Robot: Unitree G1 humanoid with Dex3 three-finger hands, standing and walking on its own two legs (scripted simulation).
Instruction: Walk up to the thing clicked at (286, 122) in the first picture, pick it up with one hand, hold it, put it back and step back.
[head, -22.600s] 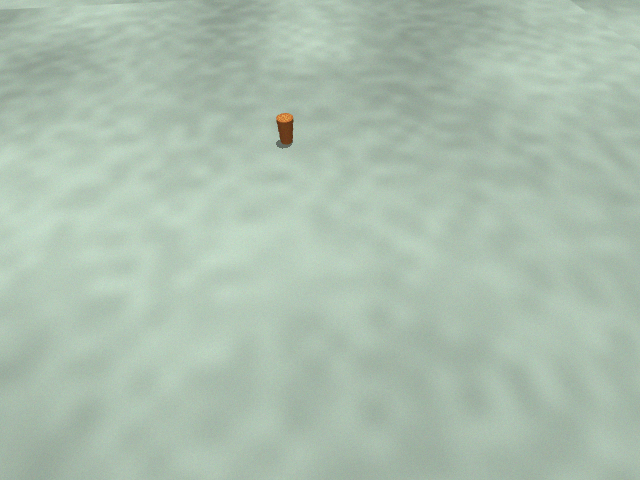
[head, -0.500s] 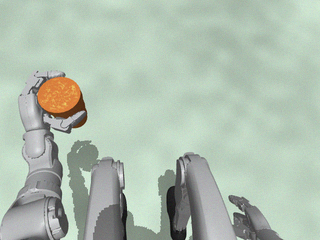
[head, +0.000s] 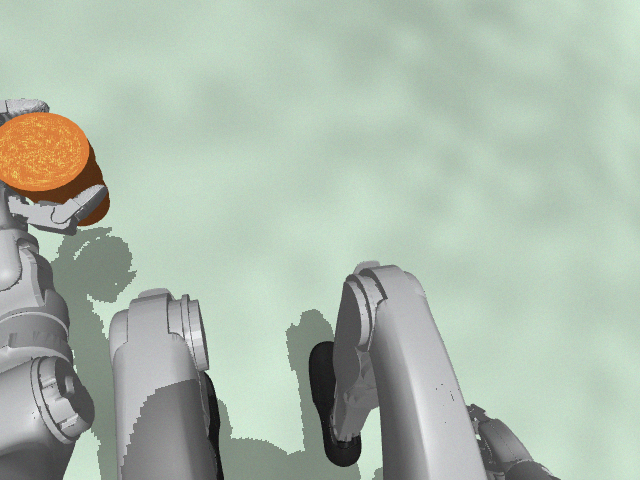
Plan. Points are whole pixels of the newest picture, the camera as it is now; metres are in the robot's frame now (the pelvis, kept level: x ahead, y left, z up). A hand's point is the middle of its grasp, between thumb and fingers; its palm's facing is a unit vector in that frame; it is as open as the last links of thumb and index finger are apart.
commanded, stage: crouch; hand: left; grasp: from the side
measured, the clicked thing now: (65, 181) +0.46 +0.25 -0.09
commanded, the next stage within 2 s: lower in 0.52 s
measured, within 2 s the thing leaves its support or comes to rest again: neither
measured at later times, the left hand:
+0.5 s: hand (64, 188) +0.47 +0.26 -0.12, palm faces +0.23 -0.97 -0.01, open 11.2 cm
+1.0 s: hand (83, 203) +0.47 +0.26 -0.18, palm faces +0.25 -0.97 +0.00, open 11.2 cm
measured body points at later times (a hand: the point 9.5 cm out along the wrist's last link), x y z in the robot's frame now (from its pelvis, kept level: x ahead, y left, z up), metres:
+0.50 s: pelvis +0.00 +0.01 -0.03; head +0.23 +0.10 +0.34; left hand +0.45 +0.31 -0.12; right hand +0.11 -0.27 -0.12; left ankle +0.09 +0.12 -0.31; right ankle +0.11 -0.11 -0.31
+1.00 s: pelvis +0.00 +0.01 -0.05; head +0.25 +0.13 +0.30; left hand +0.45 +0.31 -0.18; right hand +0.10 -0.27 -0.11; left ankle +0.09 +0.12 -0.31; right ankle +0.11 -0.11 -0.31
